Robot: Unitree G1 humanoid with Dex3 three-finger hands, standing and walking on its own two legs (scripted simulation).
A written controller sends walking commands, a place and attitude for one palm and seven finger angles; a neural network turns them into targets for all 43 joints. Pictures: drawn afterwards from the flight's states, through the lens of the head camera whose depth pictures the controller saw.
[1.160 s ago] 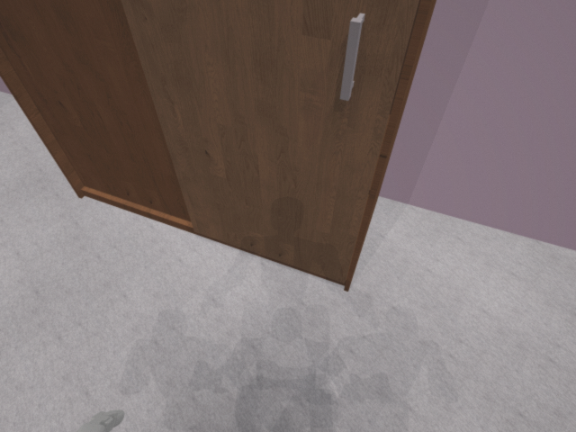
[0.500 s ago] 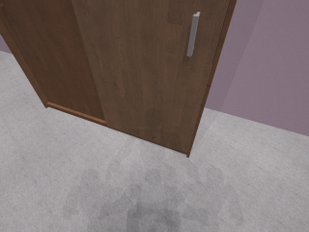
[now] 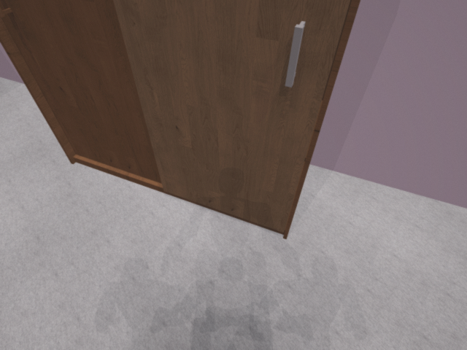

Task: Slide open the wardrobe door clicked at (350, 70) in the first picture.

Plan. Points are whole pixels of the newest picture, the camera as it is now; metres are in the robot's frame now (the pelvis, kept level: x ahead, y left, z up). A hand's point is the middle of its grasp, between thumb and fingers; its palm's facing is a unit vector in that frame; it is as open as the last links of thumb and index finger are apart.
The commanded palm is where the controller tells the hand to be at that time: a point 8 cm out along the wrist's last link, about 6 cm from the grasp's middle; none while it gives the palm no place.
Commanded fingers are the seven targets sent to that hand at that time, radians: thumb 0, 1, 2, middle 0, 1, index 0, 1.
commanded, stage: look at it before walking up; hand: right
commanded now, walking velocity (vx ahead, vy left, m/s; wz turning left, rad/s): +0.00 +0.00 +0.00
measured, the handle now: (295, 54) +0.78 -0.12 +0.15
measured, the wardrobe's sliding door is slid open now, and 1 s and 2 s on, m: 0.00 0.00 0.00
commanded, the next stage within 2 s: turn to face it in 0.28 s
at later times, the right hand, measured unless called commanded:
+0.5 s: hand out of the picture +0.08 -0.25 -0.16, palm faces +0.00 +0.94 -0.33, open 7.4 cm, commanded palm none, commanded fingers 0.00 -0.90 -0.90 0.20 0.30 0.20 0.30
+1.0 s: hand out of the picture +0.01 -0.22 -0.17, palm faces +0.21 +0.95 -0.22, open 7.4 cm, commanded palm none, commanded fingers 0.00 -0.90 -0.90 0.20 0.30 0.20 0.30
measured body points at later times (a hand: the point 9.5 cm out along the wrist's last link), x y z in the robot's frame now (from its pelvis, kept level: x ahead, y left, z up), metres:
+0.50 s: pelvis +0.00 +0.00 +0.00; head +0.01 +0.00 +0.45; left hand +0.08 +0.29 -0.13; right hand +0.08 -0.30 -0.13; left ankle +0.00 +0.12 -0.75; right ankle +0.00 -0.12 -0.75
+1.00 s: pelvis -0.03 -0.02 +0.00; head +0.01 -0.03 +0.44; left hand +0.04 +0.21 -0.15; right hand +0.00 -0.27 -0.16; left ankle -0.02 +0.13 -0.70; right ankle +0.00 -0.12 -0.75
